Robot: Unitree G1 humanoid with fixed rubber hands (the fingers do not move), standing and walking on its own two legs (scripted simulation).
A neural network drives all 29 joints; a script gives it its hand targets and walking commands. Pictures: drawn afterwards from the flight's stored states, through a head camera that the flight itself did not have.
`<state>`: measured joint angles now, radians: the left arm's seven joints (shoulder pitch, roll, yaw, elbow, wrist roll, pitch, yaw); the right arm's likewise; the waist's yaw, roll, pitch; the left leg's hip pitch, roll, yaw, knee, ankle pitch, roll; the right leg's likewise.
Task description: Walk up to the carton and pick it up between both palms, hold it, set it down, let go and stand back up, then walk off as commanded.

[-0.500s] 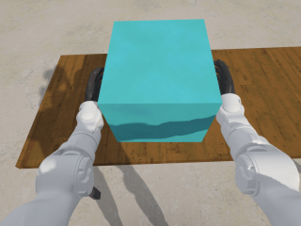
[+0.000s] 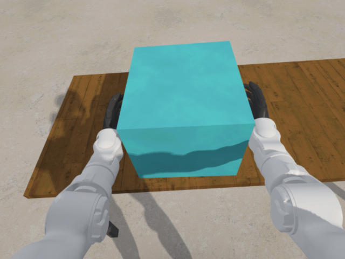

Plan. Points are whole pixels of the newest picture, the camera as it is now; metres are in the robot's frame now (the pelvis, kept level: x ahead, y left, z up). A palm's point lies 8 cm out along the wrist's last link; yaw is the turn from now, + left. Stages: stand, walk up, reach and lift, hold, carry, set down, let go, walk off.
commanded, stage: reach and lift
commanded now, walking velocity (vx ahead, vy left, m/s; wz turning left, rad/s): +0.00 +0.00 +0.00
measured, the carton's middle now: (184, 109) +0.50 +0.00 +0.05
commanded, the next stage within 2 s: hold in 1.94 s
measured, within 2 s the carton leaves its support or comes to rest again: neither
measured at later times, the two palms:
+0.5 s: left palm (98, 113) +0.39 +0.18 +0.16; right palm (270, 100) +0.41 -0.17 +0.17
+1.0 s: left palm (79, 109) +0.37 +0.20 +0.20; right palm (270, 85) +0.40 -0.15 +0.21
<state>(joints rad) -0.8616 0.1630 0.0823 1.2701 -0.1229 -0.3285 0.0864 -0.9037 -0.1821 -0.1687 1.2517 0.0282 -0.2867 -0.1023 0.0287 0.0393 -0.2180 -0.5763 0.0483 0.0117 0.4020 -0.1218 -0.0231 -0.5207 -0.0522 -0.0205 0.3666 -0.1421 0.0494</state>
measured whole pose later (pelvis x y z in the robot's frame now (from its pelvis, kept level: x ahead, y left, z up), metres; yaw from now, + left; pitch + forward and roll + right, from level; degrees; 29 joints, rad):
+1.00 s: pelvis -0.01 +0.00 +0.01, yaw +0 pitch +0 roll -1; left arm -0.73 0.10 0.28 0.60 0.17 0.44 0.01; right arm -0.90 -0.18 -0.12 1.00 0.16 0.20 -0.11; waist 0.02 -0.03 -0.15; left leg -0.19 0.05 0.02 0.33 -0.12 -0.02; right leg -0.13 -0.05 -0.02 0.28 -0.13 0.05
